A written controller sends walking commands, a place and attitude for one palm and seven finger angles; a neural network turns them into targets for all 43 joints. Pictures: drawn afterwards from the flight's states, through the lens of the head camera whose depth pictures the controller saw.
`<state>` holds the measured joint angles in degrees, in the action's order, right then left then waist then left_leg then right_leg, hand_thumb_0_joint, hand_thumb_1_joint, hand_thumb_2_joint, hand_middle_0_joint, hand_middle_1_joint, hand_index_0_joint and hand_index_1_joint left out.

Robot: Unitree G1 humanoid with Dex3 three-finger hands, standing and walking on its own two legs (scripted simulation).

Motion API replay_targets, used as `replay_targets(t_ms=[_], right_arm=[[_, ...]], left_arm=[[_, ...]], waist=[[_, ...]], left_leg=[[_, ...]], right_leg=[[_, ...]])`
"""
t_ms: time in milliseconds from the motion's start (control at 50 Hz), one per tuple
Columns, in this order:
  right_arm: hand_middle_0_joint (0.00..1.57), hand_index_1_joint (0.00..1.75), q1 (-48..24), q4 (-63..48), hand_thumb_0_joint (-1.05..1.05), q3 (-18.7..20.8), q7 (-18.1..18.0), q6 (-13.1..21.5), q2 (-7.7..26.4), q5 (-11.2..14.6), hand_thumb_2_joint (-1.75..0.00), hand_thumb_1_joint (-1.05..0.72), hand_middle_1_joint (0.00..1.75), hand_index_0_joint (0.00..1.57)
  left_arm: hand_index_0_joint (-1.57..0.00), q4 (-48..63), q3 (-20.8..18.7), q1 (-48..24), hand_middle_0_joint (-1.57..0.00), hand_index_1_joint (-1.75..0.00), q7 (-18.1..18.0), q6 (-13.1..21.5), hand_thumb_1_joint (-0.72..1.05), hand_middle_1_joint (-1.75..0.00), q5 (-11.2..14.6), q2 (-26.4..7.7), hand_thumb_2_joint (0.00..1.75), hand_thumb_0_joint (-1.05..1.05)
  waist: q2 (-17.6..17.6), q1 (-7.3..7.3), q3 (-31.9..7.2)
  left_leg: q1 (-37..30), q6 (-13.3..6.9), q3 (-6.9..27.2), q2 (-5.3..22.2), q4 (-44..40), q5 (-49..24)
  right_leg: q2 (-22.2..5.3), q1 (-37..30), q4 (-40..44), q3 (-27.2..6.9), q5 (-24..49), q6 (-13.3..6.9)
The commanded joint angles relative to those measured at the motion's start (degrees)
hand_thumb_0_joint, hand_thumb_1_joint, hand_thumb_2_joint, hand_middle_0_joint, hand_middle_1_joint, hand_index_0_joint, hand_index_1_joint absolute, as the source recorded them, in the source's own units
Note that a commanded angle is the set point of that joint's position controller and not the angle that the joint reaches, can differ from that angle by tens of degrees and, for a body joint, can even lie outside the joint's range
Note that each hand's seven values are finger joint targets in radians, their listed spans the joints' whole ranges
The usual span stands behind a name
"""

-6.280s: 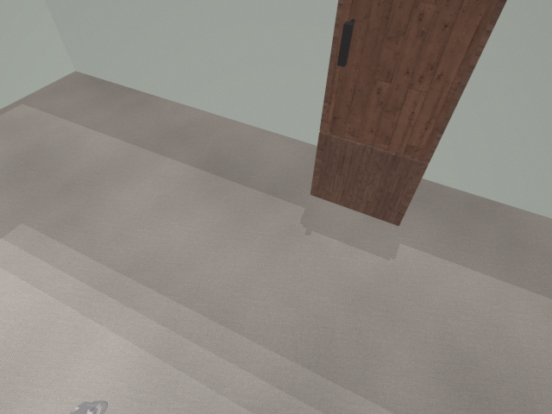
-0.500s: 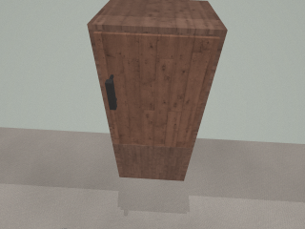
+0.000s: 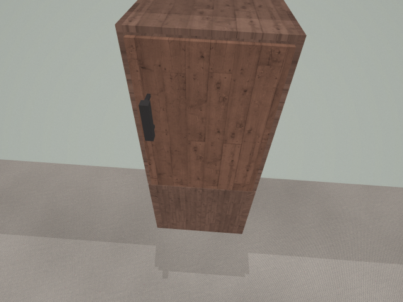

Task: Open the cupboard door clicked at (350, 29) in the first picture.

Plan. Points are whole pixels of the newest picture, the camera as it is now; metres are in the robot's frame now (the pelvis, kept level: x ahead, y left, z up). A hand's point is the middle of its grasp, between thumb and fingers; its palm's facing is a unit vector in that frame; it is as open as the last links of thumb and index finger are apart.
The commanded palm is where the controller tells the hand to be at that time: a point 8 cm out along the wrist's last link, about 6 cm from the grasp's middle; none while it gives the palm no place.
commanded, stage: shuffle to correct the standing spot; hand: left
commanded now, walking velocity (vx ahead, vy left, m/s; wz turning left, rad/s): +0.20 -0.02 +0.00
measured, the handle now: (149, 117) +0.60 +0.19 +0.03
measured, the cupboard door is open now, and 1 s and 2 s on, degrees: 0 0 0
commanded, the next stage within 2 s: come to a stop and stand still in 0.06 s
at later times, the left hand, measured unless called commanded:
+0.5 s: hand out of the picture +0.04 +0.17 -0.18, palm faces +0.06 -0.98 -0.17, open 7.3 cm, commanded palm none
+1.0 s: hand out of the picture +0.02 +0.19 -0.17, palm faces +0.03 -0.98 -0.21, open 7.3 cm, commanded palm none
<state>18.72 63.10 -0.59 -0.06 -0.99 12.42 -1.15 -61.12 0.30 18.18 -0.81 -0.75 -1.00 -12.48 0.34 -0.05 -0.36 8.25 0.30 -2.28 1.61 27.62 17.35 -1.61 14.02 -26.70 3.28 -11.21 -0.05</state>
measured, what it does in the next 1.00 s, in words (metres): stands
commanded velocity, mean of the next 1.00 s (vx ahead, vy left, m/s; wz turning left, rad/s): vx -0.02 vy -0.01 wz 0.00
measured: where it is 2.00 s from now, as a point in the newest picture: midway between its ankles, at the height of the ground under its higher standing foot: outside the picture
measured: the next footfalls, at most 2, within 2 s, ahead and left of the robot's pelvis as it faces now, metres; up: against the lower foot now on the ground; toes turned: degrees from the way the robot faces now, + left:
none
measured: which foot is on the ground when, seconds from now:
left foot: down 0.00-1.00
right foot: down 0.00-1.00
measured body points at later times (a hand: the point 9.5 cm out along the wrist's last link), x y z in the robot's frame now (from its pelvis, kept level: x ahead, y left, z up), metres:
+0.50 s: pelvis +0.05 +0.01 +0.00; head +0.07 +0.02 +0.45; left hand +0.04 +0.22 -0.17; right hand +0.05 -0.20 -0.16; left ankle -0.02 +0.12 -0.73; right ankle +0.04 -0.12 -0.73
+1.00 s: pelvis +0.00 +0.01 +0.00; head -0.02 +0.01 +0.45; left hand +0.01 +0.24 -0.15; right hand -0.01 -0.21 -0.15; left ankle -0.02 +0.12 -0.74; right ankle +0.04 -0.12 -0.74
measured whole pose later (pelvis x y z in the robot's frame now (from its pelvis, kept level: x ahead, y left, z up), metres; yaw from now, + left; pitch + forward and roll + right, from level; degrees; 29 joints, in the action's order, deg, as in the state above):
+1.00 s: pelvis +0.00 +0.01 +0.00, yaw +0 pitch -3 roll +0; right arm 17.1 64.5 0.7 -1.2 -0.2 8.5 -0.5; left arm -61.6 -0.3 15.9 -2.3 -0.2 -1.0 -9.6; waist 0.6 -0.2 1.2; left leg 5.3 -0.7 -4.8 0.6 23.0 14.7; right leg -2.9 11.4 -22.9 3.1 -8.3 1.1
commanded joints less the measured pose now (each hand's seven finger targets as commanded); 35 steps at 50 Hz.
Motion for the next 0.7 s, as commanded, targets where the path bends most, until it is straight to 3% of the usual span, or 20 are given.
replay_targets(t_ms=[0, 60, 100, 140, 180, 200, 220, 240, 260, 300, 320, 340, 400, 460, 500, 540, 560, 600, 680], right_arm=[[0.20, 0.30, 3.91, -1.63, 0.00, 1.87, -0.66, 1.89, 5.29, 0.27, -0.90, -0.90, 0.30, 0.20], [0.20, 0.30, 5.98, -0.73, 0.00, 2.46, -1.19, 2.45, 5.03, 0.50, -0.90, -0.90, 0.30, 0.20], [0.20, 0.30, 6.79, -0.37, 0.00, 2.80, -1.56, 2.93, 4.12, 0.70, -0.90, -0.90, 0.30, 0.20], [0.20, 0.30, 7.22, -0.12, 0.00, 2.87, -1.92, 3.33, 2.81, 0.76, -0.90, -0.90, 0.30, 0.20], [0.20, 0.30, 6.42, -0.39, 0.00, 2.44, -2.26, 3.40, 0.11, 0.97, -0.90, -0.90, 0.30, 0.20], [0.20, 0.30, 6.21, -0.59, 0.00, 2.13, -2.38, 3.26, -1.88, 1.04, -0.90, -0.90, 0.30, 0.20], [0.20, 0.30, 6.35, -0.41, 0.00, 1.93, -2.59, 2.90, -3.03, 1.18, -0.90, -0.90, 0.30, 0.20], [0.20, 0.30, 6.80, 0.11, 0.00, 1.83, -2.72, 2.51, -4.02, 1.39, -0.90, -0.90, 0.30, 0.20], [0.20, 0.30, 7.63, 1.11, 0.00, 1.82, -2.77, 2.27, -4.51, 1.55, -0.90, -0.90, 0.30, 0.20], [0.20, 0.30, 8.97, 2.45, 0.00, 2.54, -3.11, 2.82, -2.50, 1.34, -0.90, -0.90, 0.30, 0.20], [0.20, 0.30, 8.80, 2.43, 0.00, 2.74, -3.51, 2.83, -1.52, 1.35, -0.90, -0.90, 0.30, 0.20], [0.20, 0.30, 8.06, 1.77, 0.00, 3.09, -3.72, 2.60, -1.32, 1.45, -0.90, -0.90, 0.30, 0.20], [0.20, 0.30, 5.83, -0.13, 0.00, 3.88, -3.69, 2.00, -1.17, 1.36, -0.90, -0.90, 0.30, 0.20], [0.20, 0.30, 3.69, -1.02, 0.00, 4.04, -3.47, 1.58, -0.77, 1.05, -0.90, -0.90, 0.30, 0.20], [0.20, 0.30, 3.20, -1.54, 0.00, 3.98, -3.25, 1.71, -0.73, 0.89, -0.90, -0.90, 0.30, 0.20], [0.20, 0.30, 2.91, -2.09, 0.00, 3.80, -3.13, 1.80, 0.00, 0.83, -0.90, -0.90, 0.30, 0.20], [0.20, 0.30, 2.84, -2.15, 0.00, 3.79, -3.09, 1.93, 0.65, 0.78, -0.90, -0.90, 0.30, 0.20], [0.20, 0.30, 1.27, -2.33, 0.00, 3.76, -2.87, 1.89, 1.57, 0.84, -0.90, -0.90, 0.30, 0.20], [0.20, 0.30, -1.54, -2.31, 0.00, 3.28, -2.26, 1.77, 2.56, 0.64, -0.90, -0.90, 0.30, 0.20]], left_arm=[[-0.20, 2.83, -2.05, 2.27, -0.20, -0.30, -0.25, 1.69, 0.90, -0.30, -0.07, -5.29, 0.90, 0.00], [-0.20, 2.21, -1.82, 4.16, -0.20, -0.30, -0.14, 2.05, 0.90, -0.30, -0.30, -1.52, 0.90, 0.00], [-0.20, 1.66, -1.85, 5.57, -0.20, -0.30, -0.12, 2.35, 0.90, -0.30, -0.40, -0.14, 0.90, 0.00], [-0.20, 0.69, -2.16, 8.23, -0.20, -0.30, -0.35, 2.69, 0.90, -0.30, -0.34, 0.99, 0.90, 0.00], [-0.20, -1.06, -2.62, 12.36, -0.20, -0.30, -1.04, 2.96, 0.90, -0.30, -0.22, 0.66, 0.90, 0.00], [-0.20, -1.90, -2.99, 14.02, -0.20, -0.30, -1.51, 2.95, 0.90, -0.30, -0.11, -0.58, 0.90, 0.00], [-0.20, -2.31, -3.13, 14.41, -0.20, -0.30, -1.96, 3.08, 0.90, -0.30, 0.10, -0.71, 0.90, 0.00], [-0.20, -2.04, -2.80, 12.30, -0.20, -0.30, -2.23, 2.94, 0.90, -0.30, 0.21, -0.38, 0.90, 0.00], [-0.20, -1.46, -2.42, 9.54, -0.20, -0.30, -2.39, 2.71, 0.90, -0.30, 0.33, 0.53, 0.90, 0.00], [-0.20, -0.13, -2.04, 6.83, -0.20, -0.30, -2.70, 2.32, 0.90, -0.30, 0.35, 1.86, 0.90, 0.00], [-0.20, 0.09, -2.27, 7.35, -0.20, -0.30, -3.01, 2.19, 0.90, -0.30, 0.49, 1.82, 0.90, 0.00], [-0.20, 0.20, -2.52, 8.00, -0.20, -0.30, -3.20, 2.02, 0.90, -0.30, 0.52, 1.30, 0.90, 0.00], [-0.20, 1.39, -2.84, 6.56, -0.20, -0.30, -3.31, 1.28, 0.90, -0.30, 0.25, 1.38, 0.90, 0.00], [-0.20, 1.99, -2.81, 4.56, -0.20, -0.30, -2.84, 0.58, 0.90, -0.30, 0.01, 1.59, 0.90, 0.00], [-0.20, 2.41, -2.67, 4.14, -0.20, -0.30, -2.68, 0.71, 0.90, -0.30, -0.05, 1.75, 0.90, 0.00], [-0.20, 2.96, -2.63, 3.73, -0.20, -0.30, -2.55, 0.93, 0.90, -0.30, 0.08, 0.91, 0.90, 0.00], [-0.20, 3.20, -2.70, 3.35, -0.20, -0.30, -2.51, 1.07, 0.90, -0.30, 0.10, 0.25, 0.90, 0.00], [-0.20, 3.44, -2.87, 1.43, -0.20, -0.30, -2.39, 0.95, 0.90, -0.30, 0.09, -0.87, 0.90, 0.00], [-0.20, 2.95, -2.32, -0.82, -0.20, -0.30, -1.88, 0.80, 0.90, -0.30, 0.01, -1.89, 0.90, 0.00]], waist=[[-2.22, -0.33, 7.45], [-6.44, -0.29, 9.23], [-5.45, 0.10, 9.61], [-3.97, 0.62, 8.63], [1.71, 1.70, 6.95], [6.73, 1.80, 6.58], [8.54, 1.03, 4.79], [7.11, -0.12, 4.23], [3.70, -1.39, 3.84], [-3.48, -1.19, 3.71], [-4.91, -0.70, 2.42], [-5.15, -0.36, 0.85], [-4.17, -0.38, 0.43], [-1.98, -0.50, 2.85], [-0.73, -0.27, 2.03], [-0.81, -0.32, 0.68], [-1.89, -0.34, -0.62], [-3.18, -0.25, -1.03], [-1.12, 0.23, 4.42]], left_leg=[[8.95, -2.87, 4.95, 4.54, -8.75, 11.72], [8.84, -4.55, 8.16, 7.77, -11.48, 11.39], [7.81, -5.26, 8.02, 8.49, -9.88, 4.16], [7.96, -4.81, 5.65, 7.30, -5.21, -3.01], [10.94, -2.80, 0.39, 3.34, 3.74, -8.59], [13.47, -1.53, -1.72, 1.23, 7.28, -6.97], [12.10, -0.67, -2.24, 1.37, 9.02, -3.23], [8.88, -0.24, -1.57, 1.91, 7.31, -2.02], [4.37, -0.10, -0.66, 3.00, 2.62, -7.48], [0.05, -0.71, 1.19, 5.70, -0.50, -34.55], [-1.12, -0.88, 1.05, 6.25, 1.04, -44.39], [-2.21, -0.89, 0.52, 6.24, 2.38, -48.14], [-2.28, -1.24, 0.22, 6.24, 2.25, -45.80], [-0.63, -1.59, 0.54, 6.51, -0.26, -36.54], [-0.47, -1.76, 0.85, 6.31, -1.45, -32.96], [-0.68, -1.58, 1.29, 6.04, -2.03, -31.74], [-1.37, -1.43, 1.25, 5.91, -1.88, -34.88], [-1.39, -1.35, 1.28, 5.92, -2.85, -34.20], [2.74, -1.58, 2.55, 5.77, -7.91, -15.35]], right_leg=[[-3.83, 0.56, 4.41, -6.08, -15.34, -2.28], [-1.26, 1.05, -2.26, -1.26, -8.16, -1.96], [-0.91, 0.44, -4.18, 0.16, -3.18, -2.01], [-1.57, -2.33, -4.61, -0.97, 0.40, -2.64], [-5.26, -7.76, -2.00, -6.21, 10.79, -4.03], [-8.37, -10.57, -0.48, -9.54, 20.00, -5.31], [-11.52, -10.33, 1.10, -11.75, 26.79, -6.52], [-12.11, -8.11, 1.19, -10.66, 31.07, -6.69], [-10.30, -4.94, 0.11, -7.74, 31.65, -5.46], [-4.99, -4.95, -3.21, -2.75, 29.34, -1.73], [-4.66, -6.04, -4.04, -2.33, 29.51, -1.15], [-4.78, -6.84, -4.68, -2.03, 31.45, -1.01], [-4.87, -5.63, -5.41, -2.03, 29.62, -0.72], [-4.34, -3.88, -4.49, -2.10, 23.88, -0.47], [-4.35, -4.91, -3.44, -2.40, 22.81, -0.60], [-4.62, -6.22, -2.67, -3.12, 23.36, -0.98], [-4.84, -7.34, -3.25, -3.10, 25.82, -1.25], [-4.56, -7.98, -3.22, -2.73, 23.43, -0.98], [-4.56, -6.32, 1.69, -3.59, 12.33, -0.55]])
